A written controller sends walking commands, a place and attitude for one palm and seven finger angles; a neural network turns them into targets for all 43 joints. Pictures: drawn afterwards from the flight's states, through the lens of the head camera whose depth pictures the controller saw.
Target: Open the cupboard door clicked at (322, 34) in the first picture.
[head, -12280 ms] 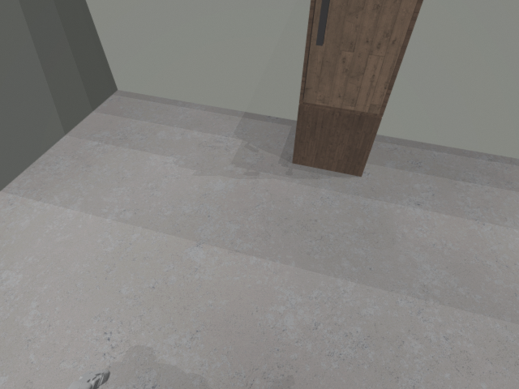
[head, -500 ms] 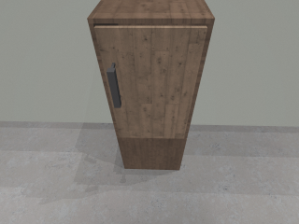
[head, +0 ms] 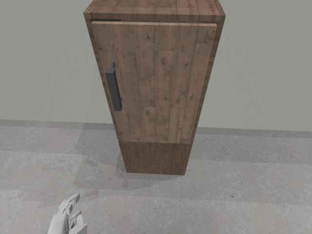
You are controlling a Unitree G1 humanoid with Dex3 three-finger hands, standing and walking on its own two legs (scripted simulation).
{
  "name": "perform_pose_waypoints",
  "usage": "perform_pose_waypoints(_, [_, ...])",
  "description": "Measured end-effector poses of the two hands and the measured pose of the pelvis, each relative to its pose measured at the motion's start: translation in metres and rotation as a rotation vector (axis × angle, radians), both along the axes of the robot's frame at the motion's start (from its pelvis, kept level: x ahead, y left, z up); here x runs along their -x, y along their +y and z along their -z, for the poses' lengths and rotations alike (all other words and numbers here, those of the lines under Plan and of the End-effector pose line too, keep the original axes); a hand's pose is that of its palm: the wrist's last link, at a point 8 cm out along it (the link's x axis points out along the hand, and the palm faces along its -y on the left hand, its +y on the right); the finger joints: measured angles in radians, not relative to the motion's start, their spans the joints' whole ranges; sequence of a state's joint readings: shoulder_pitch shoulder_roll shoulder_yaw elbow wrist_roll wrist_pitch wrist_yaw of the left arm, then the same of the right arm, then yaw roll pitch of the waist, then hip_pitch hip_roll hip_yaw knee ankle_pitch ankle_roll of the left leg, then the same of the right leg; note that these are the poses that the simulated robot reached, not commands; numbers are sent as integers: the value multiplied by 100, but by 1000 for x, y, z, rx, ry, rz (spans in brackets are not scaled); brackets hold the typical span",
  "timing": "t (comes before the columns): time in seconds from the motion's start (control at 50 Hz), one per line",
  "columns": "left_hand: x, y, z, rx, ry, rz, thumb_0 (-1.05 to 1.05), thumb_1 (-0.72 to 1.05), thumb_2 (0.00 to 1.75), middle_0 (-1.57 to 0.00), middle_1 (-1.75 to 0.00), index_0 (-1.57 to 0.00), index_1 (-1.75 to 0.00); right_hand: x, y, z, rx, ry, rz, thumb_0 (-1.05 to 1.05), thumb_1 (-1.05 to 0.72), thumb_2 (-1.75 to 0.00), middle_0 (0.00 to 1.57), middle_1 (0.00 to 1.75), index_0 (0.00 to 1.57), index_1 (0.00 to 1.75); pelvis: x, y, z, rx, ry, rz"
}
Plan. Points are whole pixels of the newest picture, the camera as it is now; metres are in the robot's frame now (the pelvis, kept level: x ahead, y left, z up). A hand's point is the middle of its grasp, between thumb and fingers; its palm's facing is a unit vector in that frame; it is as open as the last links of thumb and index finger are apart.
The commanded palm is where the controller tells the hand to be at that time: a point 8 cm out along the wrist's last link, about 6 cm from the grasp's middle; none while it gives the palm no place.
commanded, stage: raise the hand with hooked fingers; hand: left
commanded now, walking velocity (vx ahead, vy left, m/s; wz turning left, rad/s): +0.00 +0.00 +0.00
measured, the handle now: (115, 87) +0.57 +0.18 +0.04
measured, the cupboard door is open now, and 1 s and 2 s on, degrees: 0 0 0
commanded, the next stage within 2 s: move the hooked fingers beside the handle in 1.96 s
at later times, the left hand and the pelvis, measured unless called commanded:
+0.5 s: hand (78, 211) +0.18 +0.20 -0.01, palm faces +0.00 -1.00 -0.09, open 9.9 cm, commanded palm +0.15 +0.26 -0.02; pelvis -0.03 -0.02 -0.08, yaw +2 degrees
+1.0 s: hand (64, 188) +0.22 +0.24 +0.02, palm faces -0.02 -1.00 -0.07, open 12.8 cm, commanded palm +0.19 +0.30 +0.03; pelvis -0.03 +0.00 -0.05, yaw +0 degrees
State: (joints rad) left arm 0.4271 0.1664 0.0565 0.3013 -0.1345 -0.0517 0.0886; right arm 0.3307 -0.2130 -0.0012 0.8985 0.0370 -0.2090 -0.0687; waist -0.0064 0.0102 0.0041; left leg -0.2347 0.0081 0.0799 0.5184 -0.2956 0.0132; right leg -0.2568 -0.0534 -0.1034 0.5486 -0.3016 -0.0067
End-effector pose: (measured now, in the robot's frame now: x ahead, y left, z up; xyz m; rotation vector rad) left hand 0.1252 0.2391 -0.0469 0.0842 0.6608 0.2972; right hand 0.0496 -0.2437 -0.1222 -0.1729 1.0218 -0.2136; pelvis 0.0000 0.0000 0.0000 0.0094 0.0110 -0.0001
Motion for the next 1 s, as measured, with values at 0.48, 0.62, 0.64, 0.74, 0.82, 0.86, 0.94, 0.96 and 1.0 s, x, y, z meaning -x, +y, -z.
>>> perform_pose_waypoints(0.48, [-21, 19, -36, -34, -756, 291, 2, 38, 68, -24, -64, -24, -64, -141, 2, 18, 32, -440, -274, 1, -90, -90, 20, 29, 20, 30, 29, -25, 83, 55, 213, -42])
perform_pose_waypoints(0.62, [-64, 17, -36, 94, -539, 423, 1, 22, 61, -25, -75, -25, -74, -78, 11, 28, -44, -322, -126, 1, -90, -90, 20, 30, 21, 30, 34, -17, 68, 36, 202, -10])
perform_pose_waypoints(0.64, [-64, 21, -40, 92, -533, 394, 1, 19, 60, -26, -76, -26, -76, -70, 10, 26, -41, -310, -106, 1, -90, -90, 20, 30, 21, 30, 33, -16, 64, 32, 199, -4])
perform_pose_waypoints(0.74, [-52, 44, -61, 5, -613, 243, 1, 8, 55, -26, -84, -26, -83, -43, -3, 17, 9, -257, -81, 1, -90, -90, 20, 30, 21, 30, 31, -9, 55, 27, 190, -2])
perform_pose_waypoints(0.82, [-49, 49, -59, -20, -635, 255, 1, -1, 51, -27, -90, -27, -89, -39, -14, 13, 60, -241, -111, 1, -90, -90, 20, 30, 20, 30, 33, -4, 55, 33, 185, -13])
perform_pose_waypoints(0.86, [-52, 47, -54, 0, -617, 299, 1, -6, 49, -27, -93, -27, -92, -43, -16, 9, 82, -250, -119, 1, -90, -90, 20, 30, 20, 30, 34, -1, 54, 36, 179, -14])
perform_pose_waypoints(0.94, [-65, 46, -55, 28, -611, 363, 0, -16, 45, -28, -99, -28, -98, -55, -15, -4, 110, -300, -119, 1, -90, -90, 20, 30, 20, 30, 33, 2, 51, 38, 163, -11])
perform_pose_waypoints(0.96, [-68, 48, -59, 27, -624, 363, 0, -18, 44, -28, -100, -28, -100, -59, -14, -8, 111, -316, -119, 1, -90, -90, 20, 30, 20, 30, 32, 3, 49, 38, 158, -9])
perform_pose_waypoints(1.0, [-74, 54, -70, 19, -662, 344, 0, -23, 42, -29, -103, -29, -103, -67, -9, -16, 108, -347, -122, 1, -90, -90, 20, 30, 20, 30, 30, 4, 47, 39, 149, -7])
